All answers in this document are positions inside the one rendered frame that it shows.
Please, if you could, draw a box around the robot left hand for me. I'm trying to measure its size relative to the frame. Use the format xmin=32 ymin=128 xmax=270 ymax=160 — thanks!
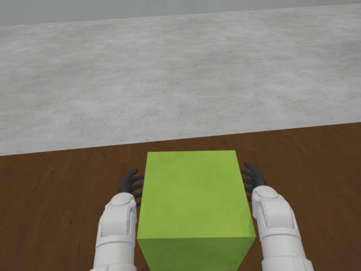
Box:
xmin=118 ymin=168 xmax=145 ymax=207

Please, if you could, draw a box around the left robot forearm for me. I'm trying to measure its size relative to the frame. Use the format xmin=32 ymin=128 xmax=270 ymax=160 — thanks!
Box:
xmin=90 ymin=193 xmax=137 ymax=271

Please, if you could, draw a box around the right robot forearm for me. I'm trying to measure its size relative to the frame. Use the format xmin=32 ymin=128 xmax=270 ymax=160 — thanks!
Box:
xmin=252 ymin=186 xmax=314 ymax=271

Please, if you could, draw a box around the carton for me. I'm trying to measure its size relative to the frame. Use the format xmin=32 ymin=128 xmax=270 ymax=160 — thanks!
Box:
xmin=137 ymin=150 xmax=256 ymax=271

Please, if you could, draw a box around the robot right hand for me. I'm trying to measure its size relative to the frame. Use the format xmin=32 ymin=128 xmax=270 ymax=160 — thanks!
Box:
xmin=240 ymin=161 xmax=267 ymax=202

